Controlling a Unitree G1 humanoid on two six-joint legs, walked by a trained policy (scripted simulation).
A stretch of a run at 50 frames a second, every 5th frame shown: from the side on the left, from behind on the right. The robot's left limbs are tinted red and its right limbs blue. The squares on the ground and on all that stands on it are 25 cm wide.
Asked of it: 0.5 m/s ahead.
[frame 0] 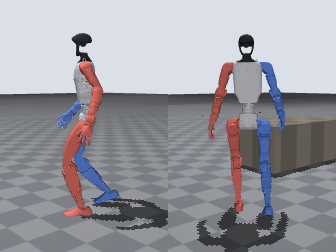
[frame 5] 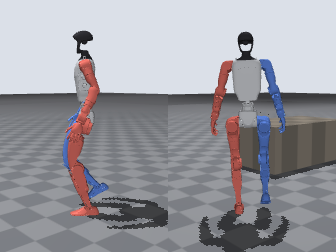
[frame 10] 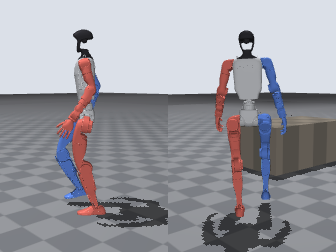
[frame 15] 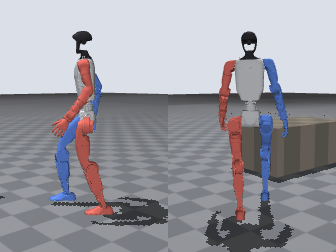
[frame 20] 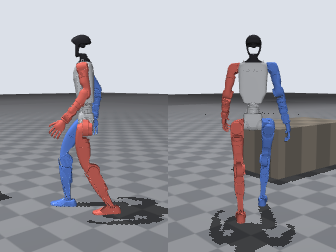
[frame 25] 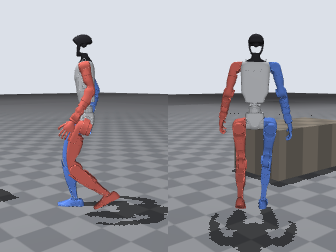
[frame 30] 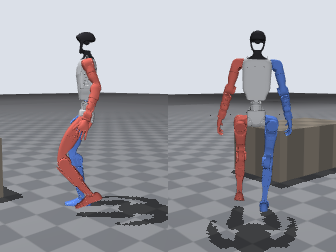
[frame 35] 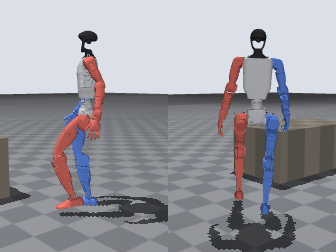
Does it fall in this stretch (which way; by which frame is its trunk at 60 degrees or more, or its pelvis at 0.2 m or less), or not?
no
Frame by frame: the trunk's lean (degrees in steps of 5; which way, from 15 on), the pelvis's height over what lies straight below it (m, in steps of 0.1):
0: 5, 0.8
5: 5, 0.8
10: 5, 0.8
15: 5, 0.8
20: 5, 0.8
25: 5, 0.8
30: 0, 0.8
35: 0, 0.8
